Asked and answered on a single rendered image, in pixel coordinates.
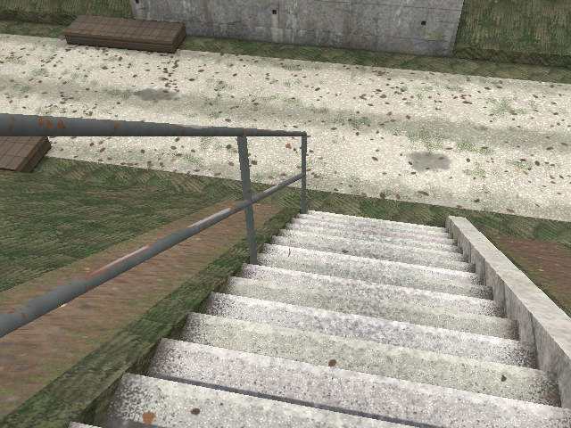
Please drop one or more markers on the stairs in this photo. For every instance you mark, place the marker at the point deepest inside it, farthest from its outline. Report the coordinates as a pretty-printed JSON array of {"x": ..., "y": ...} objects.
[{"x": 346, "y": 322}]

